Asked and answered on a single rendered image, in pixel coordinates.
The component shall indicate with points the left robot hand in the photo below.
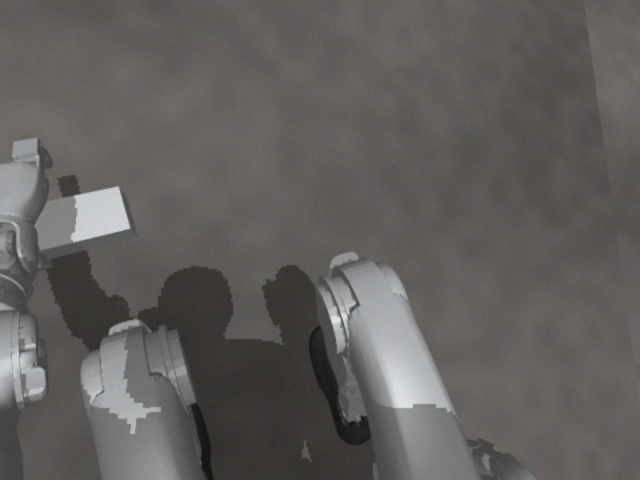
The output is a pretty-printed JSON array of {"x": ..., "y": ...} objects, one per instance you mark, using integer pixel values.
[{"x": 24, "y": 187}]

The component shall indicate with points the carton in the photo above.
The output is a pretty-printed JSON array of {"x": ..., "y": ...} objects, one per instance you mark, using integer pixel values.
[{"x": 85, "y": 221}]

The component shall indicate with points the left robot foot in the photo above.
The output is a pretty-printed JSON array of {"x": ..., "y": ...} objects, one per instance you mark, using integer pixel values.
[{"x": 204, "y": 442}]

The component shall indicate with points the left robot arm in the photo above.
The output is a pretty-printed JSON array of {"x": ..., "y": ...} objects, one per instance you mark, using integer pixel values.
[{"x": 23, "y": 355}]

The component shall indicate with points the right robot hand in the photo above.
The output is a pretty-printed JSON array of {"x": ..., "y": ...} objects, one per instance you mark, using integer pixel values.
[{"x": 502, "y": 466}]

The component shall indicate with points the right robot foot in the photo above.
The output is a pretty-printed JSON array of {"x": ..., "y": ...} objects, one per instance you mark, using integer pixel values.
[{"x": 354, "y": 433}]

